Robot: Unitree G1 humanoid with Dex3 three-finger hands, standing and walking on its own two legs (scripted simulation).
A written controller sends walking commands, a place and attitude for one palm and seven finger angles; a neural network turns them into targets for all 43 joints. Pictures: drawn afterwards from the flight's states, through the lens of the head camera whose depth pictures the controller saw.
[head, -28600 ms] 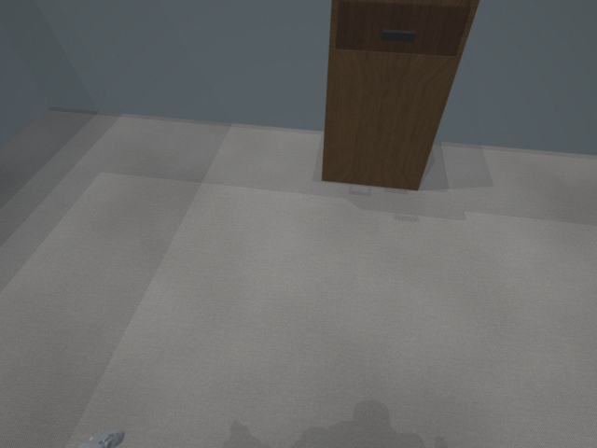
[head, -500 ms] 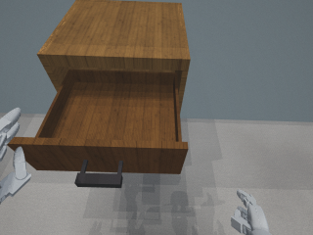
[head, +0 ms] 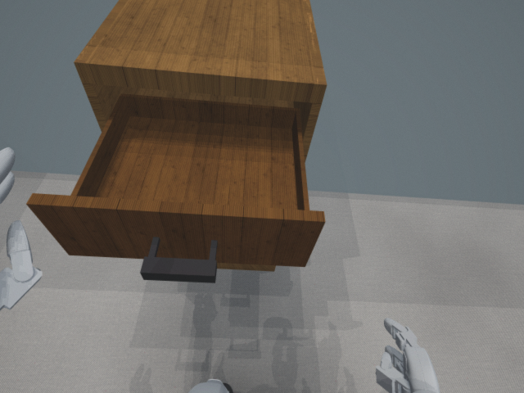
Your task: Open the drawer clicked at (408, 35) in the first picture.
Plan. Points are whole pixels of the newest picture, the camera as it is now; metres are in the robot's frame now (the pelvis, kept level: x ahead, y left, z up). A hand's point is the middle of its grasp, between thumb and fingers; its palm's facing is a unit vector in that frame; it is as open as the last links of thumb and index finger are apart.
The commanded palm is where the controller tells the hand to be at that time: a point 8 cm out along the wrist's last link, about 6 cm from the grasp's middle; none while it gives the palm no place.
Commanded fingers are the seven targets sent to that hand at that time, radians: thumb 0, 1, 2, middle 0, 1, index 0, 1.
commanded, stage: step back with the hand held close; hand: left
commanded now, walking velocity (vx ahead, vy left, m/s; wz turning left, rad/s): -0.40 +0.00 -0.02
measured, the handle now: (182, 257) +0.32 +0.15 -0.01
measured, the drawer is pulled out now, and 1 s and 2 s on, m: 0.30 0.30 0.30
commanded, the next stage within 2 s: stop stepping back and stand still in 0.40 s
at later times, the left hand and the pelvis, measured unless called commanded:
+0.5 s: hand out of the picture +0.10 +0.21 +0.16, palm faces +0.30 -0.84 -0.45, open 7.4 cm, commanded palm +0.02 +0.25 +0.19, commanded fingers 0.00 0.90 0.90 -0.20 -0.30 -0.20 -0.30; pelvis -0.12 -0.03 +0.00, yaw -1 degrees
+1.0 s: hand out of the picture -0.07 +0.17 +0.16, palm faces +0.38 -0.82 -0.43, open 7.4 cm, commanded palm -0.13 +0.22 +0.19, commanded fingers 0.00 0.90 0.90 -0.20 -0.30 -0.20 -0.30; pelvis -0.25 -0.06 +0.00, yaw +2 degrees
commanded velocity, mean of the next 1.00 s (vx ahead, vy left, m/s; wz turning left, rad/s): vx -0.05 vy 0.04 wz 0.01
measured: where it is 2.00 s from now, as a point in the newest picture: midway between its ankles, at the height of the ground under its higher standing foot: outside the picture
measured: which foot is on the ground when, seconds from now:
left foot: down 0.00-0.26, up 0.28-0.40, down 0.42-0.68, up 0.70-0.92, down 0.94-1.00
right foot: up 0.00-0.20, down 0.22-0.44, up 0.46-0.66, down 0.68-1.00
